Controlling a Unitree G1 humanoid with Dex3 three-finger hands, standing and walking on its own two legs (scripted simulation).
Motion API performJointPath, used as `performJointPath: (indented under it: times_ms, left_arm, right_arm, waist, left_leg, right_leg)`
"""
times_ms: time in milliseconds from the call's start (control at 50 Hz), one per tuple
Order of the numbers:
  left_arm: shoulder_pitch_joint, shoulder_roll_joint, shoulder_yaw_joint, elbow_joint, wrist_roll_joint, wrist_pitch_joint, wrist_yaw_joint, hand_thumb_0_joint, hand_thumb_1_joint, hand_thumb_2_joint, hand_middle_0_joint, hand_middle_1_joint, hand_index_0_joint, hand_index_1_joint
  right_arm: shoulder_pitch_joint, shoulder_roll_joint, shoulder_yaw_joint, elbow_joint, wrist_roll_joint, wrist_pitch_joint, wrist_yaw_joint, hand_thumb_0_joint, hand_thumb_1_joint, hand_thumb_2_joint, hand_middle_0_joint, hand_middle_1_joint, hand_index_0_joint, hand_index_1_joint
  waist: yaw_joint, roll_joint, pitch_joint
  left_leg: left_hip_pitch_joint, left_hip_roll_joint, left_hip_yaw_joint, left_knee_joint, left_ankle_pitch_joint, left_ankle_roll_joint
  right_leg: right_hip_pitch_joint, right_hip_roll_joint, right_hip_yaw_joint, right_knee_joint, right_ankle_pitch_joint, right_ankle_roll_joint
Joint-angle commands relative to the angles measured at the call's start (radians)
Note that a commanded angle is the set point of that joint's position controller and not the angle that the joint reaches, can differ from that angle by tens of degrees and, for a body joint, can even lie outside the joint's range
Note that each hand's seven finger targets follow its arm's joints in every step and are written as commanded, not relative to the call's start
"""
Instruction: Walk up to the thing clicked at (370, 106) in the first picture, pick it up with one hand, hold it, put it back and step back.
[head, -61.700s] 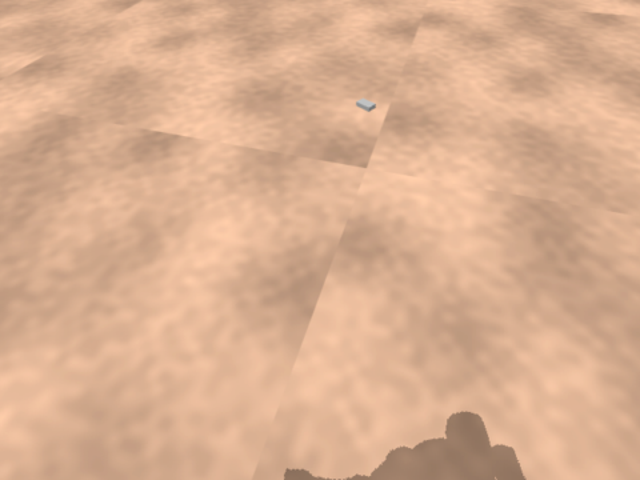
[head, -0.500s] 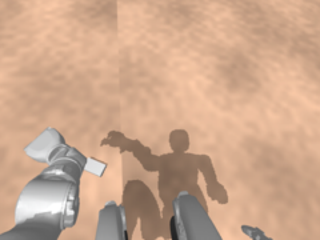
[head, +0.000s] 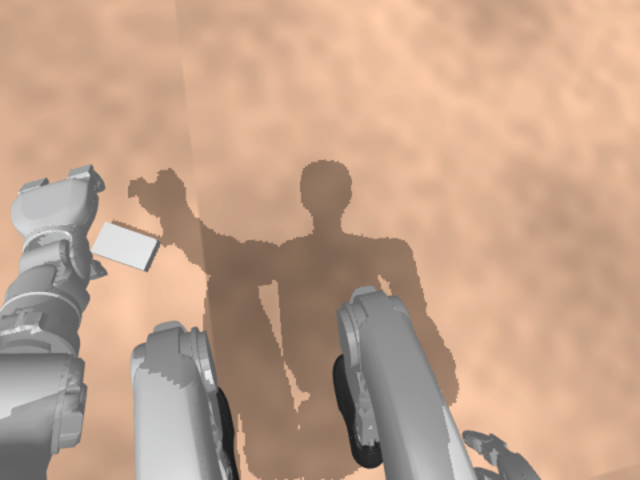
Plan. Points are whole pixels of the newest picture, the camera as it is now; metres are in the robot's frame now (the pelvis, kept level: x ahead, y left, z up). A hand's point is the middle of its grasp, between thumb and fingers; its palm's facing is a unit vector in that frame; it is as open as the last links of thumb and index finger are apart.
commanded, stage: go down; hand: left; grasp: from above
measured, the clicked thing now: (126, 247) +0.49 +0.27 -0.40
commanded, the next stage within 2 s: approach in 0.16 s
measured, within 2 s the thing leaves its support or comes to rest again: neither
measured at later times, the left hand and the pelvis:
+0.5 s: hand (50, 227) +0.45 +0.28 -0.13, palm faces -0.38 -0.15 -0.91, open 14.0 cm; pelvis -0.01 +0.00 +0.00, yaw +1 degrees
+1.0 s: hand (121, 222) +0.50 +0.25 -0.30, palm faces -0.10 -0.39 -0.92, open 13.2 cm; pelvis +0.00 +0.00 -0.09, yaw -4 degrees
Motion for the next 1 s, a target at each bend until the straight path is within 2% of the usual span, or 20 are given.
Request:
performJointPath:
  times_ms: [0, 80, 220, 260, 300, 320, 360, 420, 480, 580, 640, 660, 720, 780, 880, 900, 920, 940, 960, 980]
  left_arm:
    - [-0.325, 0.323, 0.075, -0.235, 0.06, -0.089, 0.031, 0.0, -0.385, 0.881, -0.227, -0.798, -0.2, -0.827]
    - [-0.315, 0.322, 0.099, -0.287, 0.091, -0.098, 0.045, 0.0, -0.463, 0.942, -0.164, -0.833, -0.131, -0.868]
    - [-0.323, 0.28, 0.079, -0.315, 0.061, -0.043, 0.04, 0.0, -0.57, 1.022, -0.107, -0.844, -0.05, -0.902]
    - [-0.353, 0.251, 0.049, -0.336, 0.05, -0.027, 0.032, 0.0, -0.487, 0.931, -0.17, -0.795, -0.126, -0.841]
    - [-0.307, 0.222, 0.044, -0.216, 0.035, 0.006, 0.032, 0.0, -0.461, 0.899, -0.224, -0.727, -0.163, -0.79]
    - [-0.376, 0.215, 0.037, -0.234, 0.014, 0.007, 0.035, 0.0, -0.448, 0.886, -0.204, -0.761, -0.16, -0.807]
    - [-0.338, 0.141, 0.003, -0.096, 0.004, 0.032, 0.037, 0.0, -0.459, 0.885, -0.175, -0.813, -0.146, -0.843]
    - [-0.348, 0.148, 0.02, 0.047, -0.006, 0.059, 0.073, 0.0, -0.424, 0.853, -0.175, -0.838, -0.167, -0.847]
    - [-0.431, 0.107, 0.021, 0.151, -0.015, 0.077, 0.127, 0.0, -0.413, 0.837, -0.18, -0.863, -0.184, -0.86]
    - [-0.569, 0.166, 0.094, 0.317, -0.002, 0.106, 0.269, 0.0, -0.352, 0.771, -0.217, -0.893, -0.245, -0.865]
    - [-0.623, 0.244, 0.176, 0.414, -0.003, 0.137, 0.361, 0.0, -0.328, 0.736, -0.209, -0.944, -0.257, -0.894]
    - [-0.642, 0.274, 0.204, 0.435, -0.003, 0.146, 0.388, 0.0, -0.248, 0.816, -0.218, -0.864, -0.198, -0.814]
    - [-0.697, 0.327, 0.262, 0.469, -0.026, 0.172, 0.454, 0.0, -0.394, 0.803, -0.13, -1.055, -0.19, -0.993]
    - [-0.75, 0.41, 0.342, 0.455, -0.075, 0.198, 0.523, 0.0, -0.314, 0.854, -0.209, -0.915, -0.19, -0.888]
    - [-0.834, 0.527, 0.434, 0.335, -0.175, 0.252, 0.57, 0.0, -0.394, 0.814, -0.162, -0.995, -0.205, -0.968]
    - [-0.846, 0.532, 0.44, 0.328, -0.199, 0.267, 0.569, 0.0, -0.314, 0.781, -0.192, -0.915, -0.177, -0.888]
    - [-0.79, 0.505, 0.434, 0.365, -0.21, 0.285, 0.562, 0.0, -0.394, 0.808, -0.163, -0.995, -0.211, -0.968]
    - [-0.845, 0.515, 0.439, 0.27, -0.228, 0.295, 0.556, 0.0, -0.314, 0.754, -0.187, -0.915, -0.173, -0.888]
    - [-0.831, 0.531, 0.451, 0.241, -0.243, 0.309, 0.546, 0.0, -0.394, 0.813, -0.128, -0.995, -0.188, -0.968]
    - [-0.796, 0.523, 0.447, 0.257, -0.245, 0.328, 0.531, 0.0, -0.314, 0.738, -0.183, -0.915, -0.17, -0.888]
  right_arm:
    - [0.227, -0.255, -0.087, -0.051, 0.01, 0.023, -0.033, 0.0, -0.889, -0.889, 0.201, 0.301, 0.201, 0.301]
    - [0.248, -0.262, -0.105, -0.066, 0.009, 0.053, -0.04, 0.0, -0.888, -0.889, 0.201, 0.301, 0.201, 0.301]
    - [0.268, -0.275, -0.124, -0.08, 0.015, 0.079, -0.048, 0.0, -0.891, -0.889, 0.201, 0.301, 0.201, 0.301]
    - [0.267, -0.268, -0.125, -0.086, 0.019, 0.085, -0.051, 0.0, -0.892, -0.888, 0.2, 0.3, 0.2, 0.3]
    - [0.269, -0.267, -0.112, -0.075, 0.025, 0.088, -0.056, 0.0, -0.893, -0.888, 0.2, 0.3, 0.2, 0.3]
    - [0.255, -0.262, -0.107, -0.076, 0.025, 0.086, -0.057, 0.0, -0.891, -0.887, 0.2, 0.3, 0.201, 0.3]
    - [0.252, -0.259, -0.096, -0.058, 0.024, 0.081, -0.057, 0.0, -0.893, -0.886, 0.2, 0.3, 0.201, 0.3]
    - [0.238, -0.265, -0.078, -0.049, 0.019, 0.065, -0.054, 0.0, -0.892, -0.885, 0.2, 0.3, 0.201, 0.3]
    - [0.237, -0.259, -0.054, -0.028, -0.006, 0.036, -0.043, 0.0, -0.895, -0.886, 0.2, 0.3, 0.201, 0.3]
    - [0.235, -0.27, -0.021, 0.01, -0.059, -0.033, 0.0, 0.0, -0.9, -0.888, 0.2, 0.3, 0.2, 0.3]
    - [0.256, -0.292, -0.012, 0.034, -0.096, -0.079, 0.042, 0.0, -0.904, -0.89, 0.199, 0.3, 0.2, 0.3]
    - [0.264, -0.302, -0.01, 0.038, -0.106, -0.095, 0.055, 0.0, -0.894, -0.895, 0.2, 0.3, 0.199, 0.3]
    - [0.285, -0.323, 0.004, 0.054, -0.14, -0.138, 0.107, 0.0, -0.909, -0.893, 0.2, 0.3, 0.2, 0.3]
    - [0.288, -0.35, 0.024, 0.059, -0.172, -0.168, 0.154, 0.0, -0.894, -0.895, 0.2, 0.3, 0.199, 0.3]
    - [0.289, -0.39, 0.036, 0.111, -0.205, -0.203, 0.23, 0.0, -0.919, -0.898, 0.2, 0.299, 0.199, 0.299]
    - [0.279, -0.393, 0.039, 0.118, -0.205, -0.206, 0.242, 0.0, -0.896, -0.896, 0.2, 0.3, 0.199, 0.3]
    - [0.294, -0.397, 0.042, 0.106, -0.196, -0.205, 0.259, 0.0, -0.92, -0.898, 0.2, 0.299, 0.199, 0.299]
    - [0.304, -0.4, 0.036, 0.13, -0.193, -0.206, 0.273, 0.0, -0.897, -0.896, 0.2, 0.3, 0.199, 0.3]
    - [0.307, -0.402, 0.04, 0.13, -0.179, -0.204, 0.287, 0.0, -0.918, -0.897, 0.2, 0.299, 0.199, 0.299]
    - [0.317, -0.392, 0.047, 0.141, -0.168, -0.202, 0.299, 0.0, -0.897, -0.897, 0.2, 0.3, 0.199, 0.3]
  waist:
    - [0.018, 0.213, -0.794]
    - [0.022, 0.248, -0.81]
    - [0.018, 0.222, -0.817]
    - [0.011, 0.213, -0.828]
    - [0.004, 0.157, -0.715]
    - [-0.004, 0.156, -0.704]
    - [-0.025, 0.126, -0.601]
    - [-0.031, 0.087, -0.519]
    - [-0.068, 0.087, -0.486]
    - [-0.109, 0.168, -0.521]
    - [-0.131, 0.2, -0.552]
    - [-0.143, 0.205, -0.561]
    - [-0.172, 0.254, -0.576]
    - [-0.181, 0.315, -0.631]
    - [-0.18, 0.445, -0.712]
    - [-0.185, 0.468, -0.71]
    - [-0.183, 0.472, -0.726]
    - [-0.194, 0.497, -0.727]
    - [-0.175, 0.507, -0.755]
    - [-0.175, 0.504, -0.749]
  left_leg:
    - [0.486, -0.033, 0.089, -0.181, 0.229, 0.044]
    - [0.521, -0.033, 0.087, -0.17, 0.254, 0.039]
    - [0.533, -0.037, 0.076, -0.196, 0.204, 0.047]
    - [0.519, -0.04, 0.086, -0.203, 0.195, 0.053]
    - [0.47, -0.041, 0.082, -0.218, 0.162, 0.056]
    - [0.449, -0.041, 0.077, -0.222, 0.141, 0.059]
    - [0.42, -0.039, 0.071, -0.222, 0.131, 0.058]
    - [0.35, -0.041, 0.069, -0.216, 0.103, 0.061]
    - [0.31, -0.042, 0.07, -0.194, 0.095, 0.061]
    - [0.292, -0.043, 0.076, -0.135, 0.089, 0.05]
    - [0.288, -0.041, 0.079, -0.091, 0.098, 0.045]
    - [0.286, -0.043, 0.082, -0.067, 0.1, 0.048]
    - [0.306, -0.037, 0.078, -0.021, 0.121, 0.041]
    - [0.331, -0.028, 0.071, 0.022, 0.167, 0.029]
    - [0.416, -0.018, 0.059, 0.072, 0.256, 0.015]
    - [0.432, -0.019, 0.06, 0.076, 0.261, 0.011]
    - [0.43, -0.015, 0.064, 0.089, 0.282, 0.009]
    - [0.443, -0.016, 0.062, 0.101, 0.305, 0.011]
    - [0.444, -0.014, 0.065, 0.109, 0.339, 0.009]
    - [0.42, -0.018, 0.071, 0.12, 0.356, 0.013]
  right_leg:
    - [0.368, 0.022, -0.082, -0.181, 0.216, -0.069]
    - [0.321, 0.016, -0.09, -0.153, 0.237, -0.075]
    - [0.306, 0.011, -0.092, -0.185, 0.204, -0.07]
    - [0.345, 0.016, -0.083, -0.216, 0.204, -0.068]
    - [0.316, 0.016, -0.085, -0.24, 0.176, -0.064]
    - [0.298, 0.018, -0.087, -0.239, 0.156, -0.066]
    - [0.245, 0.022, -0.094, -0.231, 0.156, -0.069]
    - [0.213, 0.021, -0.092, -0.228, 0.129, -0.069]
    - [0.177, 0.022, -0.094, -0.211, 0.132, -0.067]
    - [0.135, 0.021, -0.095, -0.156, 0.137, -0.065]
    - [0.14, 0.018, -0.098, -0.125, 0.14, -0.061]
    - [0.134, 0.017, -0.096, -0.12, 0.142, -0.057]
    - [0.148, 0.013, -0.105, -0.095, 0.157, -0.051]
    - [0.206, 0.015, -0.118, -0.066, 0.215, -0.042]
    - [0.267, 0.01, -0.161, -0.005, 0.305, -0.034]
    - [0.278, 0.011, -0.167, 0.001, 0.316, -0.033]
    - [0.299, 0.021, -0.167, 0.002, 0.335, -0.032]
    - [0.289, 0.019, -0.176, 0.018, 0.363, -0.032]
    - [0.318, 0.03, -0.179, 0.025, 0.402, -0.031]
    - [0.328, 0.033, -0.176, 0.027, 0.425, -0.028]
